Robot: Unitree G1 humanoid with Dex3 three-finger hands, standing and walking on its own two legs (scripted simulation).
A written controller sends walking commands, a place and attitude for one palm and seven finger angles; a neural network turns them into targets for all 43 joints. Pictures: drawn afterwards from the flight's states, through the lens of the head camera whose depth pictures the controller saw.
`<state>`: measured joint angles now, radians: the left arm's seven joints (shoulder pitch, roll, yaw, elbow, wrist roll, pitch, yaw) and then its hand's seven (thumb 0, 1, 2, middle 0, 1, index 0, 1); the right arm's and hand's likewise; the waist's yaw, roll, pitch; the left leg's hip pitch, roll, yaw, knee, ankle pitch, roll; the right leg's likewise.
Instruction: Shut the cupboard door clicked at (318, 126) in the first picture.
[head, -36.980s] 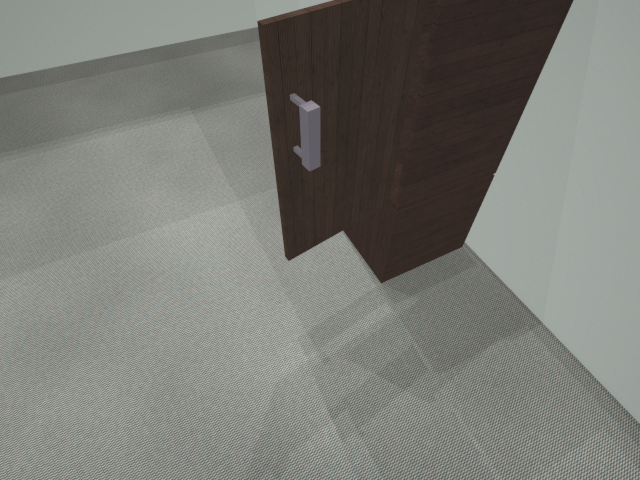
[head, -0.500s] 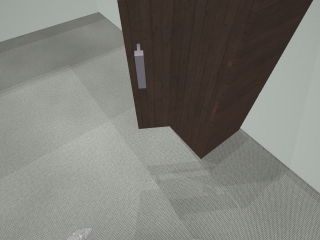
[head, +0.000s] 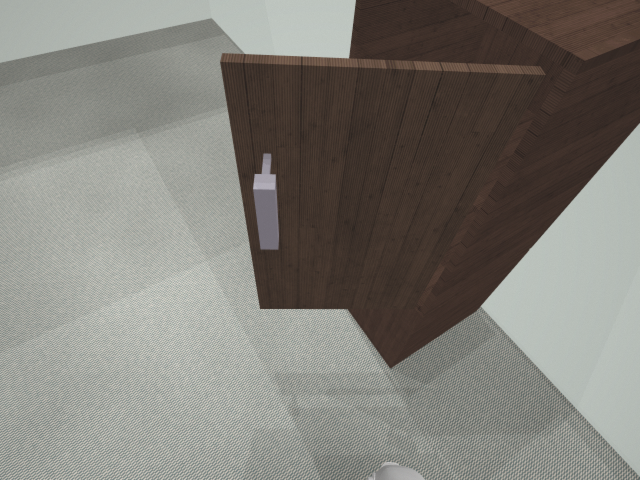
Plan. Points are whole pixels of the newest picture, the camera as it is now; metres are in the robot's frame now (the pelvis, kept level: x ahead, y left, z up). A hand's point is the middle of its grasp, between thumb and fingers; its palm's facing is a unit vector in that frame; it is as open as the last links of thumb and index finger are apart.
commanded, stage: come to a stop and stand still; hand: left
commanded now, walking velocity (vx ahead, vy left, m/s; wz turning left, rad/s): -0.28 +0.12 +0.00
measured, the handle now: (268, 202) +0.46 +0.11 +0.05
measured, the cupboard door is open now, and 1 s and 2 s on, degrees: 59 59 59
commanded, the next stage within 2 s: look again from close up in 1.90 s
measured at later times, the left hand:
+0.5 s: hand out of the picture +0.06 +0.19 -0.17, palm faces +0.03 -0.96 -0.28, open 7.4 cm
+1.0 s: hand out of the picture +0.00 +0.24 -0.17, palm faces -0.03 -0.97 -0.23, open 7.4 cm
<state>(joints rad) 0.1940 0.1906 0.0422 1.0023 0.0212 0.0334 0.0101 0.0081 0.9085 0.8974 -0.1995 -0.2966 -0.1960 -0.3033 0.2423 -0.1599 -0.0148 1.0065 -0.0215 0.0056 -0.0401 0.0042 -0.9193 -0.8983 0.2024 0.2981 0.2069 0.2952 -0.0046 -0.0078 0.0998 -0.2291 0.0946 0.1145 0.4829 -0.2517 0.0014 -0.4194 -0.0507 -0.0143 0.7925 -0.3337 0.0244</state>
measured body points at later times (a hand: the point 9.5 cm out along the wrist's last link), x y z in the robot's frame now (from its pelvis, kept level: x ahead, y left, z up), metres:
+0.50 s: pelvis +0.00 -0.01 -0.01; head +0.03 -0.02 +0.44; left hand +0.06 +0.24 -0.15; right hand +0.11 -0.27 -0.14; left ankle -0.04 +0.12 -0.73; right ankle +0.05 -0.17 -0.74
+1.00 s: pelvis -0.03 +0.05 -0.01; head -0.02 +0.04 +0.44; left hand +0.00 +0.29 -0.15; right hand -0.05 -0.18 -0.17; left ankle -0.03 +0.12 -0.74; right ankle +0.02 -0.08 -0.74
